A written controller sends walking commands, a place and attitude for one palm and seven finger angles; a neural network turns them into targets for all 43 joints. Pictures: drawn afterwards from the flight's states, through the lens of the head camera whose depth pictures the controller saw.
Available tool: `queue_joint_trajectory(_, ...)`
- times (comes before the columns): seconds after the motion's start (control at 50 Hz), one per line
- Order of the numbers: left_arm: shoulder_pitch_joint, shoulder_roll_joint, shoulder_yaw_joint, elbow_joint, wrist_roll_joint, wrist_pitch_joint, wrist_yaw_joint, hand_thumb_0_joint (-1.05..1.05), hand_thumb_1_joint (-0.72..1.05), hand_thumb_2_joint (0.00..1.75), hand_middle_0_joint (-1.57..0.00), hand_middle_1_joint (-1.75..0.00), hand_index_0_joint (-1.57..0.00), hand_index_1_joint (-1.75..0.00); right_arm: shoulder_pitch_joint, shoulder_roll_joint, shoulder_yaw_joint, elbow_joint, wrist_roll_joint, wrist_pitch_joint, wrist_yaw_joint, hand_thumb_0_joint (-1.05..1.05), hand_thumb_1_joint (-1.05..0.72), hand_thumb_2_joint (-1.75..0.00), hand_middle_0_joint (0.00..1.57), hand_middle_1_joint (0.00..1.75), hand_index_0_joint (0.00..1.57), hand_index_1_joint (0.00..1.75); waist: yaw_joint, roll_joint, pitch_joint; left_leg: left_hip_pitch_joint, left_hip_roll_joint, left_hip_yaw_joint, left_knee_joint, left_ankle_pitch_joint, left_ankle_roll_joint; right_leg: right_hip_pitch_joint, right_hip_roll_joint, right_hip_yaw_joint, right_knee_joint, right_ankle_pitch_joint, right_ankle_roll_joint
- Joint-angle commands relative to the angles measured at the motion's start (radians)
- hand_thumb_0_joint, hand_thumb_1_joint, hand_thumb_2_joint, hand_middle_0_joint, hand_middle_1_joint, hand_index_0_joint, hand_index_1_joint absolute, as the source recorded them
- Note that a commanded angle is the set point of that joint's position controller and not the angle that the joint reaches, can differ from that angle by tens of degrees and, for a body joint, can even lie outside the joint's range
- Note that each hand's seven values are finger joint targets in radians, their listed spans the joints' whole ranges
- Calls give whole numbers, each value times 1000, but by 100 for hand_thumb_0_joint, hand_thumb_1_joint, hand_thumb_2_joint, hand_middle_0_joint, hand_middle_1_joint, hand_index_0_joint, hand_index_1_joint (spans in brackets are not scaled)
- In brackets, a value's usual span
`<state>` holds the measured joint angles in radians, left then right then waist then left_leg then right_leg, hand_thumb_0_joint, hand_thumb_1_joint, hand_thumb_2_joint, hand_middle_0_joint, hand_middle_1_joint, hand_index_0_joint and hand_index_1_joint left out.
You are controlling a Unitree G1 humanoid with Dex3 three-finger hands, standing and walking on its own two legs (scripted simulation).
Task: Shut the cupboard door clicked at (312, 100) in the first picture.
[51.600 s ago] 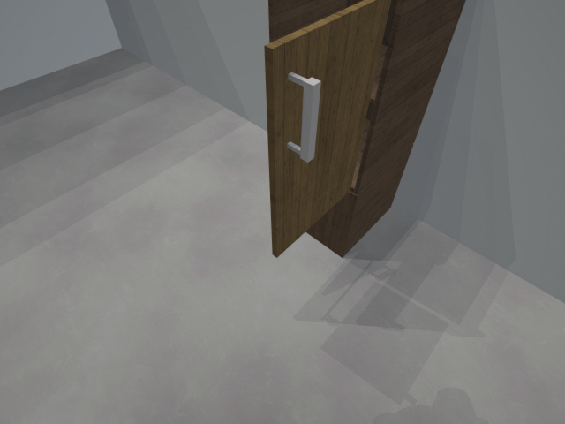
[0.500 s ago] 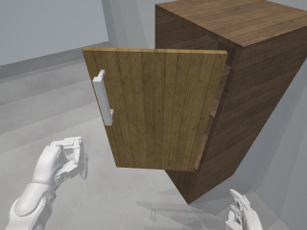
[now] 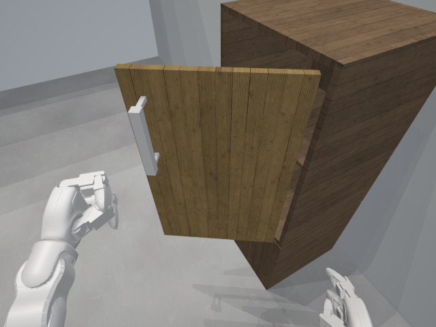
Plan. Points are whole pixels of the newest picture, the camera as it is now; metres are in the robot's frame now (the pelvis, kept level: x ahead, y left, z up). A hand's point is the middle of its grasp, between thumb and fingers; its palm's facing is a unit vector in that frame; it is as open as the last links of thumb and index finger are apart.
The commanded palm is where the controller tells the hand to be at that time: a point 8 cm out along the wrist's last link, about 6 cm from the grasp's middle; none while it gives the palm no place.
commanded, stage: bring the fist close to the handle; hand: left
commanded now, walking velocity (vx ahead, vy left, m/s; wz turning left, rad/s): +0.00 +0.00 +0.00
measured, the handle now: (147, 137) +0.44 +0.20 +0.13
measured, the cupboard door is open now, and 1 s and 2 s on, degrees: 56 56 47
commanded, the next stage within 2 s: push the door shut along its arc in 1.16 s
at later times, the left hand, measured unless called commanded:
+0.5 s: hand (138, 191) +0.30 +0.17 +0.12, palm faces -0.01 -1.00 -0.04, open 3.1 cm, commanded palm +0.29 +0.22 +0.13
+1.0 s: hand (154, 166) +0.35 +0.16 +0.14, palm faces +0.03 -1.00 -0.04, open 3.1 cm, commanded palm +0.32 +0.21 +0.13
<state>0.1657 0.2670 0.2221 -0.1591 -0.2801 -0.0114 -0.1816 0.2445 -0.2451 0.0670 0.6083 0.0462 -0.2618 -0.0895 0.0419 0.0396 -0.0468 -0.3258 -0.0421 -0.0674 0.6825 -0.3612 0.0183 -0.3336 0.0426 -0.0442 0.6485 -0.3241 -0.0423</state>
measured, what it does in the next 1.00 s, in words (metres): stands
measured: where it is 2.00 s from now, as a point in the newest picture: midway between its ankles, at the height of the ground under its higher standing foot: outside the picture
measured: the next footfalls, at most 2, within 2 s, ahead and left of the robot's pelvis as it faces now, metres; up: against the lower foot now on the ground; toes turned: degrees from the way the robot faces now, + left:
none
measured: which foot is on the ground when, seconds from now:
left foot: down 0.00-1.00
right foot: down 0.00-1.00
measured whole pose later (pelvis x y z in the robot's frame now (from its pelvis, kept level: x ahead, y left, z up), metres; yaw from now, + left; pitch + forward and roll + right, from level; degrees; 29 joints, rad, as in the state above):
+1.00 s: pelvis +0.01 +0.01 +0.01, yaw -2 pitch +1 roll +0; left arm -0.18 0.21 0.14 0.15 -0.18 0.04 -0.06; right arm 0.24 -0.24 0.05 0.61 0.04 -0.11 -0.06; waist 0.01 0.03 -0.05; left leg -0.29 -0.05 -0.03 0.61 -0.35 0.03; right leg -0.32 0.04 -0.01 0.61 -0.31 -0.03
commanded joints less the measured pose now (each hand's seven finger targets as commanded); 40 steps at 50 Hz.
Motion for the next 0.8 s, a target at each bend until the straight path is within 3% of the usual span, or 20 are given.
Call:
queue_joint_trajectory(0.0,-236,131,10,-118,-2,-3,-41,0,90,90,-130,-150,-130,-150,-107,-119,-48,-166,11,-50,-14,0,-90,-90,20,30,20,30,-23,-16,-89,-20,13,24,-100,147,18,63,-60,78,-149,77,34)
queue_joint_trajectory(0.04,-275,135,18,-129,-7,16,-46,0,90,90,-130,-150,-130,-150,-108,-119,-51,-175,11,-50,-20,0,-90,-90,20,30,20,30,-18,-31,-121,-2,13,22,-103,170,19,73,-55,63,-139,112,35)
queue_joint_trajectory(0.08,-298,182,72,-160,-15,5,-30,0,90,90,-130,-150,-130,-150,-111,-120,-51,-174,5,-50,-18,0,-90,-90,20,30,20,30,-4,-38,-171,15,16,15,-106,215,16,108,-52,51,-117,170,31)
queue_joint_trajectory(0.12,-308,126,37,-226,-11,-22,-14,0,90,90,-130,-150,-130,-150,-115,-104,-49,-187,1,-55,-11,0,-90,-90,20,30,20,30,0,-4,-228,62,16,15,-112,294,13,121,-44,21,-81,268,25)
queue_joint_trajectory(0.16,-289,115,38,-234,-7,-44,10,0,90,90,-130,-150,-130,-150,-103,-100,-49,-178,-3,-58,-1,0,-90,-90,20,30,20,30,4,19,-224,80,21,11,-114,338,2,107,-36,3,-63,307,20)
queue_joint_trajectory(0.18,-273,131,48,-220,2,-49,26,0,90,90,-130,-150,-130,-150,-94,-105,-49,-172,-6,-56,4,0,-90,-90,20,30,20,30,4,-8,-214,71,25,8,-113,351,1,108,-35,-2,-59,308,19)
queue_joint_trajectory(0.2,-274,93,12,-206,14,-46,31,0,90,90,-130,-150,-130,-150,-95,-101,-48,-170,-6,-53,8,0,-90,-90,20,30,20,30,-4,-1,-194,73,26,10,-116,355,-1,90,-35,-6,-59,310,19)
queue_joint_trajectory(0.28,-261,71,-29,-147,48,3,52,0,90,90,-130,-150,-130,-150,-90,-112,-55,-167,-2,-24,17,0,-90,-90,20,30,20,30,-16,-21,-128,52,31,13,-125,308,-2,63,-36,-5,-77,259,17)
queue_joint_trajectory(0.34,-345,31,-82,-162,62,41,64,0,90,90,-130,-150,-130,-150,-103,-106,-53,-178,3,-3,16,0,-90,-90,20,30,20,30,-29,-12,-118,66,35,3,-140,273,-6,42,-35,-10,-84,215,17)
queue_joint_trajectory(0.38,-377,71,-49,-173,63,45,81,0,90,90,-130,-150,-130,-150,-107,-113,-52,-178,-2,7,11,0,-90,-90,20,30,20,30,-29,-34,-141,71,34,4,-137,261,-1,53,-35,-3,-91,204,18)
queue_joint_trajectory(0.44,-506,75,-45,-175,68,19,105,0,90,90,-130,-150,-130,-150,-118,-103,-47,-168,-3,17,5,0,-90,-90,20,30,20,30,-37,-21,-160,90,36,-4,-146,238,-6,46,-32,-4,-90,172,15)
queue_joint_trajectory(0.48,-549,64,-69,-164,78,-2,120,0,90,90,-130,-150,-130,-150,-118,-103,-44,-162,-5,19,5,0,-90,-90,20,30,20,30,-43,-2,-177,105,38,-8,-144,240,-8,38,-31,-3,-85,160,13)
queue_joint_trajectory(0.52,-560,9,-116,-133,83,-9,125,0,90,90,-130,-150,-130,-150,-119,-94,-43,-157,-5,19,10,0,-90,-90,20,30,20,30,-41,31,-187,124,39,-11,-145,265,-17,36,-33,-8,-78,179,8)
queue_joint_trajectory(0.56,-561,-7,-126,-61,86,7,128,0,90,90,-130,-150,-130,-150,-111,-97,-42,-147,-5,29,13,0,-90,-90,20,30,20,30,-39,18,-176,113,38,-15,-151,273,-25,39,-33,-13,-79,192,7)
queue_joint_trajectory(0.58,-535,40,-77,-2,90,21,132,0,90,90,-130,-150,-130,-150,-101,-107,-47,-142,-5,37,14,0,-90,-90,20,30,20,30,-32,-39,-182,96,37,-11,-148,270,-19,54,-31,-9,-84,196,9)
queue_joint_trajectory(0.6,-535,20,-93,31,92,40,124,0,90,90,-130,-150,-130,-150,-109,-105,-45,-148,-2,50,15,0,-90,-90,20,30,20,30,-32,-32,-166,83,35,1,-151,261,-15,54,-35,-7,-89,199,9)
queue_joint_trajectory(0.68,-572,57,-49,77,96,75,132,0,90,90,-130,-150,-130,-150,-118,-108,-49,-159,-1,84,17,0,-90,-90,20,30,20,30,-19,-55,-176,71,30,17,-152,280,-10,90,-39,3,-99,236,9)
queue_joint_trajectory(0.74,-689,31,-74,34,91,50,141,0,90,90,-130,-150,-130,-150,-125,-99,-47,-167,-1,90,19,0,-90,-90,20,30,20,30,-32,-41,-203,97,29,22,-147,301,-9,91,-38,6,-96,262,10)
queue_joint_trajectory(0.76,-695,52,-52,20,92,33,148,0,90,90,-130,-150,-130,-150,-121,-98,-48,-167,-3,88,19,0,-90,-90,20,30,20,30,-23,-19,-225,105,29,20,-146,308,-11,99,-35,8,-91,264,6)
queue_joint_trajectory(0.78,-693,73,-37,19,92,15,154,0,90,90,-130,-150,-130,-150,-119,-103,-49,-166,-7,88,18,0,-90,-90,20,30,20,30,-27,-57,-225,102,32,21,-142,311,-6,110,-36,11,-95,270,10)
